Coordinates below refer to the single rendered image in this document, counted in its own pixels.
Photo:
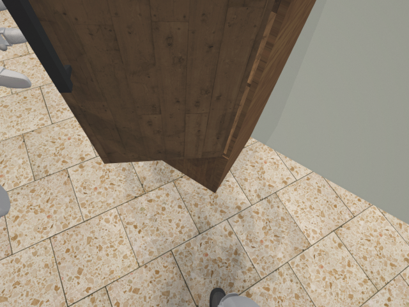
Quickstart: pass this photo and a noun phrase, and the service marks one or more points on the robot left hand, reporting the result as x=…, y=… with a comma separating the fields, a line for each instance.
x=10, y=78

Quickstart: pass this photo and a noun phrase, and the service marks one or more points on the handle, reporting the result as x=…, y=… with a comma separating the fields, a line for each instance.
x=30, y=26

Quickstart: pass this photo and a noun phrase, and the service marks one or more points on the right robot foot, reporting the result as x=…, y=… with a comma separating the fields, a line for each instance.
x=215, y=297

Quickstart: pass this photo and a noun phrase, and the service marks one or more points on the right robot shin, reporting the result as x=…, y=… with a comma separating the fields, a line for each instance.
x=228, y=295

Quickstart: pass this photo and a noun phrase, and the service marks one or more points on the cupboard door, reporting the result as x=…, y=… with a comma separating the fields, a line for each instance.
x=155, y=80

